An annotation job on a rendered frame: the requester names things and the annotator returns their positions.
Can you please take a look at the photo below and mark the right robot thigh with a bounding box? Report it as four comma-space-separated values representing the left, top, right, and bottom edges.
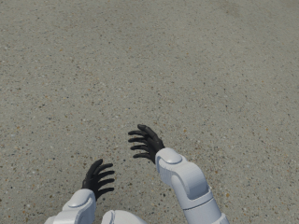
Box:
101, 210, 148, 224

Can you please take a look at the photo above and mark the left robot hand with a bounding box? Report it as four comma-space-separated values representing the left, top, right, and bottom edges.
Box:
81, 159, 115, 202

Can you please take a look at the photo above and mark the robot left forearm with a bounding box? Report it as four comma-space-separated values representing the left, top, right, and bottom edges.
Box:
52, 189, 96, 224

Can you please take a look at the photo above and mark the robot right forearm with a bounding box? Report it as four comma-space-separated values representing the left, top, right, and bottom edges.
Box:
155, 147, 230, 224

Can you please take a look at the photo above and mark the right robot hand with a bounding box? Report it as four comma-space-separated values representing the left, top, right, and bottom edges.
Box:
128, 124, 165, 164

